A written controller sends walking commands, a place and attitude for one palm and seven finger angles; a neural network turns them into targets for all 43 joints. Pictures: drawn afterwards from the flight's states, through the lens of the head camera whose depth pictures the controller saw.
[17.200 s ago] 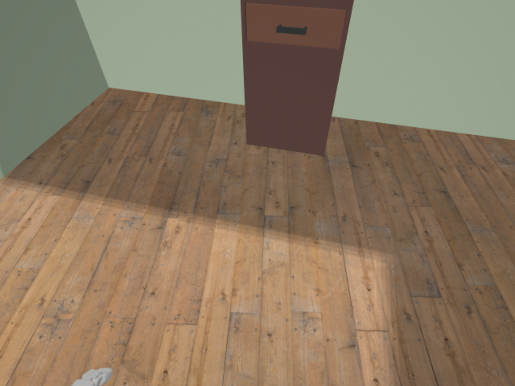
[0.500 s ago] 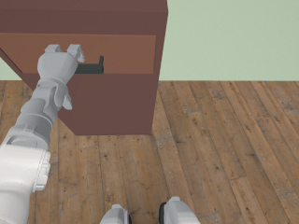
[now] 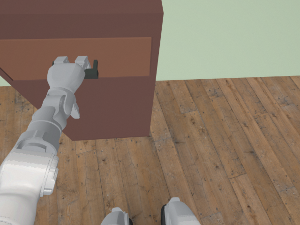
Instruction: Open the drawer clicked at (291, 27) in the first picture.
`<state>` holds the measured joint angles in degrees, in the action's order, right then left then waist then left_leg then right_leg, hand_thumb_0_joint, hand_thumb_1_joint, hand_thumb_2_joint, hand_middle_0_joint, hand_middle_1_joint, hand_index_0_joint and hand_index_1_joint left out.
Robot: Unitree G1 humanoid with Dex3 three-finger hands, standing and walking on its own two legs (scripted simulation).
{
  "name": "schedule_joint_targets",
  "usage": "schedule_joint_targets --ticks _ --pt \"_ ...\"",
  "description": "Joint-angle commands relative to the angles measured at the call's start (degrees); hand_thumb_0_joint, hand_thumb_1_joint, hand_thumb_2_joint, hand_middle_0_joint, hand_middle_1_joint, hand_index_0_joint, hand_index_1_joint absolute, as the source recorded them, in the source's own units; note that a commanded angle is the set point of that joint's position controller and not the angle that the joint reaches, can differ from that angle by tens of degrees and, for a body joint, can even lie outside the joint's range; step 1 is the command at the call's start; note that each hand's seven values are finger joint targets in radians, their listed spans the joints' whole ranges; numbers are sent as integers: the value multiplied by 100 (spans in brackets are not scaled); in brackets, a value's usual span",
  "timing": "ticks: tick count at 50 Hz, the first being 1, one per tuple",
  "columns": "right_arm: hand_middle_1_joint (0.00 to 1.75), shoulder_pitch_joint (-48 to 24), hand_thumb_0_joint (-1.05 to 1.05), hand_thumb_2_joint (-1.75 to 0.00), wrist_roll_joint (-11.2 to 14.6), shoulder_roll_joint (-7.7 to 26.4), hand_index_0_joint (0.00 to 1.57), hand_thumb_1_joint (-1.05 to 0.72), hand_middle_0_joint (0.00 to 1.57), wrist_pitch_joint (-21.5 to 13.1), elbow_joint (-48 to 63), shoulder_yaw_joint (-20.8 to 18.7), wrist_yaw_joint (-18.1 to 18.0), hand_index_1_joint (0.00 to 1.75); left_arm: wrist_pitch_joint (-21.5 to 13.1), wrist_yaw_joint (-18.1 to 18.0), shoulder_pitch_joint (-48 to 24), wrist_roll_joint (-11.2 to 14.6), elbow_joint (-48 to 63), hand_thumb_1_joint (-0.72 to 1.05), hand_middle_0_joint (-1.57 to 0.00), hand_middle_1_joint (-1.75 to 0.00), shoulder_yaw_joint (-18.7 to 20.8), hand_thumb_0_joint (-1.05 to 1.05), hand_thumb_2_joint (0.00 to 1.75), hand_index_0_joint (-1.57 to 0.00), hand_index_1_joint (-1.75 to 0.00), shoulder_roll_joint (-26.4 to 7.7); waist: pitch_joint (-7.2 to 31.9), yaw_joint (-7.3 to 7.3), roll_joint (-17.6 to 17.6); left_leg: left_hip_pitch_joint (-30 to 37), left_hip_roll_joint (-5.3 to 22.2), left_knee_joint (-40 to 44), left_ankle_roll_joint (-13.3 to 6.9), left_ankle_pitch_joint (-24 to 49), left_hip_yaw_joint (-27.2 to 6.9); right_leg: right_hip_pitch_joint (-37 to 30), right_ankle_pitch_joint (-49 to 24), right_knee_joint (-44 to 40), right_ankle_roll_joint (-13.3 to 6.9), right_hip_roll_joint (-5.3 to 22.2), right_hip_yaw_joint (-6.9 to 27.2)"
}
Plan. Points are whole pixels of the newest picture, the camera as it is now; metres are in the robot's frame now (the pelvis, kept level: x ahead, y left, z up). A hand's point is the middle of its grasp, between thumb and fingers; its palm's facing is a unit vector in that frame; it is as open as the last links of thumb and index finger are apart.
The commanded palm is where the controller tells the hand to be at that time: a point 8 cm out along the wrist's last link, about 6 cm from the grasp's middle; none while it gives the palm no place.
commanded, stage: lower the fingers behind the handle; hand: left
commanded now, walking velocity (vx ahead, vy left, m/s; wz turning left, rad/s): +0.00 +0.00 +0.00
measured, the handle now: (74, 69) +0.55 +0.18 +0.02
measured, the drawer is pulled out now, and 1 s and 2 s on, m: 0.00 0.00 0.04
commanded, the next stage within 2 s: close the thumb around the handle in 0.46 s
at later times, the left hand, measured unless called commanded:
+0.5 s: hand (73, 87) +0.50 +0.19 +0.00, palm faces -0.13 -0.02 -0.99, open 13.8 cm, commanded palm +0.49 +0.19 +0.05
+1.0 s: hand (71, 87) +0.50 +0.19 +0.00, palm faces -0.10 -0.03 -0.99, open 8.7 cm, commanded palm +0.49 +0.20 +0.05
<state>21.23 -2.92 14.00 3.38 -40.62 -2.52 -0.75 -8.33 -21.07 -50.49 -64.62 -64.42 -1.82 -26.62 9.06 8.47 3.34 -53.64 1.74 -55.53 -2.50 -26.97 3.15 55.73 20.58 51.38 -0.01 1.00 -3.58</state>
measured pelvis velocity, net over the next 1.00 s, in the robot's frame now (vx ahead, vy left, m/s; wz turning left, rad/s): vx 0.00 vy -0.01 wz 0.00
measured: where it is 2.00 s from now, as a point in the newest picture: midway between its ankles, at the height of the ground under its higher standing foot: outside the picture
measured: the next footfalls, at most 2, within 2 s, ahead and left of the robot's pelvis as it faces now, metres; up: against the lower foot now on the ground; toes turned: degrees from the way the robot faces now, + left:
none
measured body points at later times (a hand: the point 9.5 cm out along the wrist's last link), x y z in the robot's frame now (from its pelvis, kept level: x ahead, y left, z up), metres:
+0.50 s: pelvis +0.00 -0.01 +0.00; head +0.13 -0.01 +0.43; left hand +0.50 +0.19 +0.05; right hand -0.01 -0.28 -0.12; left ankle -0.02 +0.09 -0.68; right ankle +0.02 -0.13 -0.68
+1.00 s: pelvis +0.00 -0.01 +0.00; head +0.13 -0.01 +0.43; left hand +0.50 +0.19 +0.05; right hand +0.00 -0.28 -0.12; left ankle -0.02 +0.09 -0.68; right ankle +0.02 -0.13 -0.68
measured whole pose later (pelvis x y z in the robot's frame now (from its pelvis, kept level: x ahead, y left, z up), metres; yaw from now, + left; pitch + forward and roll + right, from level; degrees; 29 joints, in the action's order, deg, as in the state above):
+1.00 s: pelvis +0.00 -0.01 +0.00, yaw +0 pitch +25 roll -2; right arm 19.9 -2.3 14.5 4.3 -41.1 -2.4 -0.8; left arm -3.3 -21.5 -50.2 -63.5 -65.9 -1.9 -27.2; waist 8.8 8.9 3.7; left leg -52.2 2.2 -54.5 -2.0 -26.9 2.9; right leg 54.3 20.5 50.3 -0.4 0.4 -3.7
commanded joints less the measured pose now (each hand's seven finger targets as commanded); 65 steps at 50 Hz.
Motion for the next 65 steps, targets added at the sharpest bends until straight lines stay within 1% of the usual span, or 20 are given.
schedule_joint_targets --ticks 1,3,6,8,10,13,18,20,24,28,31,32,34,35,41,43,48,53,61,65 --pt "30 916 0 -90 -97 994 20 -90 20 -41 43 -409 8 30 10 -674 -2399 -119 1048 -50 -30 -120 454 0 30 -30 -120 -1328 2968 44 429 1776 -157 230 96 3040 -549 -1077 -1706 -35 -207 -342 61" --pt "30 922 0 -90 -80 1020 20 -90 20 -40 4 -425 80 30 303 -832 -2315 -129 834 -50 -30 -120 292 0 30 -30 -120 -1041 2667 97 386 1742 -103 214 135 3077 -551 -854 -1611 -46 -197 -359 -9" --pt "30 982 0 -90 -57 1081 20 -90 20 34 -34 -466 141 30 661 -954 -2809 -125 1077 -50 -30 -120 330 0 30 -30 -120 -1191 3223 149 528 2128 -98 216 145 3337 -572 -1062 -1802 -110 -176 -356 8" --pt "30 924 0 -90 -22 1084 20 -90 20 103 7 -424 117 30 910 -890 -2949 -69 1115 -50 -30 -120 331 0 30 -30 -120 -1307 3308 150 457 2124 -145 319 117 3179 -514 -1370 -1880 -210 -169 -365 33" --pt "30 918 0 -90 1 1087 20 -90 20 144 -22 -395 81 30 1089 -738 -2944 36 892 -50 -30 -120 235 0 30 -30 -120 -1254 3163 218 308 2105 -165 428 90 3060 -506 -1530 -1902 -330 -160 -368 45" --pt "30 837 0 -90 65 1108 20 -90 20 186 27 -313 16 30 1196 -466 -2599 142 595 -50 -30 -120 257 0 30 -30 -120 -1412 2724 145 77 1752 -227 635 20 2520 -378 -1849 -1790 -520 -141 -354 100" --pt "30 763 0 -90 105 1080 20 -90 20 132 139 -227 -142 30 852 -89 -2388 162 348 -50 -30 -120 131 0 30 -30 -120 -1421 2045 213 -263 1172 -270 744 -62 1796 -290 -1920 -1475 -650 -125 -309 189" --pt "30 772 0 -90 87 1072 20 -90 20 98 188 -222 -177 30 586 -7 -2356 166 541 -50 -30 -120 306 0 30 -30 -120 -1627 2162 129 -239 1104 -277 695 -70 1818 -283 -2025 -1537 -579 -140 -298 229" --pt "30 818 0 -90 72 1035 20 -90 20 -3 227 -263 -183 30 227 -46 -2225 108 656 -50 -30 -120 235 0 30 -30 -120 -1458 2185 122 -62 1040 -267 532 -49 1789 -289 -1670 -1418 -437 -155 -298 214" --pt "30 902 0 -90 13 1015 20 -90 20 -59 181 -354 -148 30 -7 -268 -2437 31 1153 -50 -30 -120 346 0 30 -30 -120 -1495 2923 81 297 1422 -240 326 -14 2310 -352 -1552 -1706 -225 -178 -320 210" --pt "30 968 0 -90 0 1034 20 -90 20 -68 72 -402 -77 30 118 -471 -2473 56 1057 -33 -31 -122 304 0 37 -31 -122 -1338 2961 149 319 1541 -212 264 12 2483 -383 -1397 -1712 -218 -156 -332 163" --pt "30 988 0 -90 -6 1063 20 -90 20 -51 26 -401 -67 30 187 -528 -2458 40 1030 -28 -32 -122 469 0 40 -32 -122 -1539 2951 98 267 1541 -202 283 25 2559 -397 -1446 -1771 -202 -165 -335 148" --pt "30 978 0 -90 -5 1049 20 -90 20 -21 21 -410 -28 30 350 -597 -2464 58 991 -16 -32 -124 324 0 44 -32 -124 -1322 3037 110 362 1677 -210 303 39 2700 -394 -1480 -1855 -236 -168 -351 122" --pt "30 986 0 -90 -7 1057 20 -90 20 -13 -26 -410 -19 30 421 -610 -2596 67 948 -11 -33 -124 310 0 47 -33 -124 -1312 3005 190 262 1688 -200 291 26 2746 -396 -1466 -1909 -258 -160 -352 124" --pt "30 934 0 -90 32 1092 20 -90 20 79 -9 -354 -34 30 692 -444 -2505 109 814 23 -35 -128 382 0 61 -35 -128 -1563 2860 156 103 1592 -233 469 -8 2584 -332 -1875 -2020 -425 -130 -346 168" --pt "30 872 0 -90 43 1091 20 -90 20 96 45 -318 -59 30 671 -351 -2309 120 862 34 -36 -129 450 0 66 -36 -129 -1675 2798 43 108 1534 -250 559 -16 2531 -304 -2054 -2044 -457 -139 -339 186" --pt "30 835 0 -90 58 1050 20 -90 20 70 113 -320 -86 30 444 -216 -2160 127 843 62 -38 -132 224 0 78 -38 -132 -1326 2389 81 94 1513 -233 602 -10 2363 -321 -1786 -1786 -498 -158 -347 155" --pt "30 872 0 -90 29 1050 20 -90 20 18 107 -350 -105 30 202 -248 -2192 98 921 90 -40 -135 327 0 90 -40 -135 -1427 2489 98 33 1440 -231 491 -20 2329 -331 -1677 -1764 -405 -160 -333 177" --pt "30 921 0 -90 -7 1086 20 -90 20 53 57 -381 -26 30 349 -495 -2211 54 988 90 -40 -135 482 0 90 -40 -135 -1540 2870 19 287 1720 -187 386 48 2893 -387 -1576 -1966 -242 -167 -350 113" --pt "30 898 0 -90 15 1077 20 -90 20 77 48 -380 -10 30 522 -514 -2388 116 895 90 -40 -135 316 0 90 -40 -135 -1327 2698 127 188 1754 -178 464 48 2785 -409 -1546 -1852 -339 -159 -359 89"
